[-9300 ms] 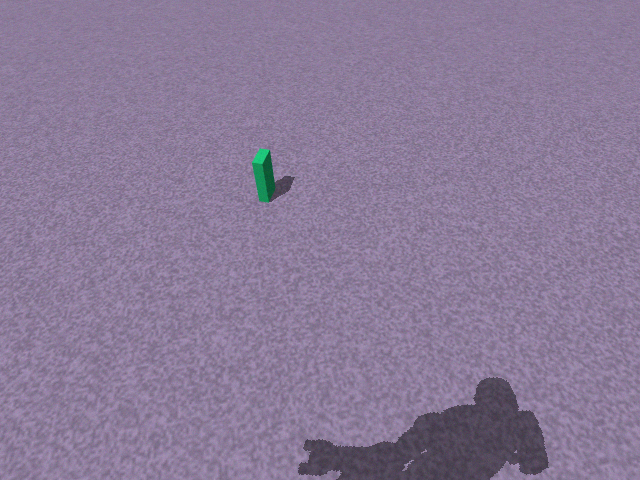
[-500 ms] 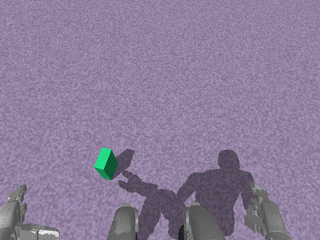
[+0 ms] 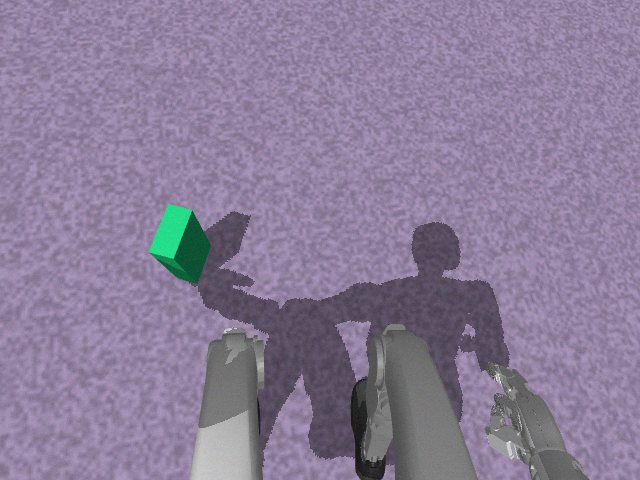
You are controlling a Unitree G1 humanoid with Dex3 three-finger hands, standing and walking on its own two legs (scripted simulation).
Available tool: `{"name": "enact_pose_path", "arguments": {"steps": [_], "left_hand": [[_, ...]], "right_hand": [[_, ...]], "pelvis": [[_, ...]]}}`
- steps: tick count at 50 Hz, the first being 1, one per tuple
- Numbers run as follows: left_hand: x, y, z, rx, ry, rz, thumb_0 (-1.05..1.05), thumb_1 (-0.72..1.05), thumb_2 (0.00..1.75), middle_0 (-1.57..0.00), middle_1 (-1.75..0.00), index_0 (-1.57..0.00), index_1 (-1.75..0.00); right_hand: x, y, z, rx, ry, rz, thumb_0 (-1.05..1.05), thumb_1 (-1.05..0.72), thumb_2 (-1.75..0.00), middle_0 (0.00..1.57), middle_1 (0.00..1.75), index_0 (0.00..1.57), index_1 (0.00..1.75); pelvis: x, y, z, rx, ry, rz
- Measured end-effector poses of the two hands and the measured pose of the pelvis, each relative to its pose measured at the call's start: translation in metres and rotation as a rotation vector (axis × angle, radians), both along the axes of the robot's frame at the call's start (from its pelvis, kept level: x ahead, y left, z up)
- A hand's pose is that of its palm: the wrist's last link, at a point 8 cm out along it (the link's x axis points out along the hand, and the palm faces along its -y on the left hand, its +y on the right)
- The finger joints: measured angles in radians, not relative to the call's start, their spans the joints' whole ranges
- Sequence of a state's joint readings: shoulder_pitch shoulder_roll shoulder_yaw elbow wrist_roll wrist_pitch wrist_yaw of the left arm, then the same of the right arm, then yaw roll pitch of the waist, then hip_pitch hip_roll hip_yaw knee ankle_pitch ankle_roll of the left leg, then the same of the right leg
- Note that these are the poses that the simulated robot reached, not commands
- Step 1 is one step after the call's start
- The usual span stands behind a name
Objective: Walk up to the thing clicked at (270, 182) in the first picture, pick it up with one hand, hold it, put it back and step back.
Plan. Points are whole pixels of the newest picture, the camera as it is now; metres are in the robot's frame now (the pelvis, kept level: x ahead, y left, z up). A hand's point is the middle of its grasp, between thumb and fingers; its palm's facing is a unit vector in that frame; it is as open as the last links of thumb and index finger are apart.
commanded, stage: go down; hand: left
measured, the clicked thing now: (184, 248) +0.48 +0.27 -0.41
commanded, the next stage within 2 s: approach in 1.12 s
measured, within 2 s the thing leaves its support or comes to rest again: neither
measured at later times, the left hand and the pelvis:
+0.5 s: hand out of the picture +0.36 +0.43 -0.07, palm faces +0.28 -0.95 -0.12, open 17.6 cm; pelvis -0.02 +0.00 -0.07, yaw -2 degrees
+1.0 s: hand out of the picture +0.37 +0.45 -0.09, palm faces +0.28 -0.96 -0.09, open 17.5 cm; pelvis -0.03 +0.01 -0.11, yaw -3 degrees
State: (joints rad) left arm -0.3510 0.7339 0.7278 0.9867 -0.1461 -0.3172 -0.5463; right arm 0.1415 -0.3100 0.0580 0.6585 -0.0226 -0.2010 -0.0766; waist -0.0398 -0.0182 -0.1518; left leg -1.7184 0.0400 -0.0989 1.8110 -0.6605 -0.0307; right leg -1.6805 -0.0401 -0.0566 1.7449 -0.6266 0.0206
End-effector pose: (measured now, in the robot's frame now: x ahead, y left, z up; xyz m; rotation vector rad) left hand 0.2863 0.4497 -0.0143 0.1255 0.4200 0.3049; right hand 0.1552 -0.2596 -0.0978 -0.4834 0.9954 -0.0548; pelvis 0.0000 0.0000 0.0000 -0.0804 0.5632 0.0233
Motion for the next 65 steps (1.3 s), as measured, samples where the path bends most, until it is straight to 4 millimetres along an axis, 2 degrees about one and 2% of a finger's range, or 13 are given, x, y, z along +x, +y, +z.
{"name": "enact_pose_path", "arguments": {"steps": [10,30,49,65], "left_hand": [[0.022,0.014,-0.022,-0.017,-0.082,-0.021,-0.02,-0.60,0.10,-0.02,-0.07,-0.03,-0.08],[0.040,0.031,-0.047,-0.022,-0.186,-0.019,-0.02,-0.59,0.11,-0.01,-0.08,-0.03,-0.09],[0.048,0.041,-0.062,-0.020,-0.244,-0.020,-0.02,-0.53,0.10,-0.01,-0.07,-0.02,-0.08],[0.049,0.046,-0.075,-0.027,-0.280,-0.017,-0.01,-0.53,0.09,-0.02,-0.07,-0.03,-0.07]], "right_hand": [[-0.014,-0.008,-0.031,-0.040,0.043,0.010,0.01,-0.92,-0.91,0.20,0.30,0.20,0.30],[-0.031,-0.010,-0.078,-0.065,0.095,0.042,0.00,-0.92,-0.91,0.20,0.30,0.20,0.30],[-0.050,-0.011,-0.101,-0.075,0.129,0.041,0.00,-0.91,-0.91,0.20,0.30,0.20,0.30],[-0.052,-0.009,-0.112,-0.077,0.136,0.051,0.00,-0.92,-0.91,0.20,0.30,0.20,0.30]], "pelvis": [[-0.008,0.002,-0.035,-0.019,0.016,-0.007],[-0.018,0.003,-0.083,-0.034,0.013,-0.015],[-0.027,0.006,-0.112,-0.045,-0.004,-0.020],[-0.029,0.008,-0.126,-0.051,-0.012,-0.021]]}}
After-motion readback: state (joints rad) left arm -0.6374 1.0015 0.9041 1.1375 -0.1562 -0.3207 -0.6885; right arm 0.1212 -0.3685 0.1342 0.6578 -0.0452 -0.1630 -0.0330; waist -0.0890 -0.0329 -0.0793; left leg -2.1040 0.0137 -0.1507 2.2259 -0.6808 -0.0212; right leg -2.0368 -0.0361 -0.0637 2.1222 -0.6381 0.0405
